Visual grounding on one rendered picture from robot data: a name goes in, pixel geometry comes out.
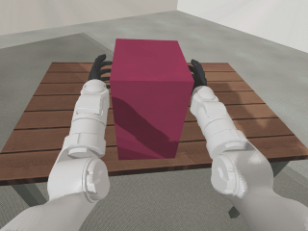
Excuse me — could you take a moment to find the carton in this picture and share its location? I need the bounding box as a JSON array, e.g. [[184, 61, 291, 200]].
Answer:
[[110, 38, 194, 161]]

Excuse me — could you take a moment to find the table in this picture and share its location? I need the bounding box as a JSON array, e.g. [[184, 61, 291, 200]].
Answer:
[[0, 62, 308, 218]]

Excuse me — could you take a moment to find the right robot forearm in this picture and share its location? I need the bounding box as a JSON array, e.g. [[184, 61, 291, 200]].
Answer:
[[190, 86, 274, 181]]

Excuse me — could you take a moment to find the robot right upper arm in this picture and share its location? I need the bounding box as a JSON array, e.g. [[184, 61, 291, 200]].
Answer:
[[211, 150, 308, 231]]

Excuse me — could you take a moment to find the robot left upper arm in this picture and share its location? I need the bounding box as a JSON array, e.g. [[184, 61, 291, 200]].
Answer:
[[0, 157, 111, 231]]

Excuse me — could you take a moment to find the robot right hand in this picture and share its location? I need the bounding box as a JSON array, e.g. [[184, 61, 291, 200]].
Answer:
[[188, 59, 207, 95]]

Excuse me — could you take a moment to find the left robot forearm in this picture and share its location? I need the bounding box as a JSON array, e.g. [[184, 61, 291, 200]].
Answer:
[[47, 79, 110, 195]]

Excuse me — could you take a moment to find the robot left hand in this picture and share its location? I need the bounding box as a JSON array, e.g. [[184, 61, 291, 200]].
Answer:
[[88, 54, 113, 89]]

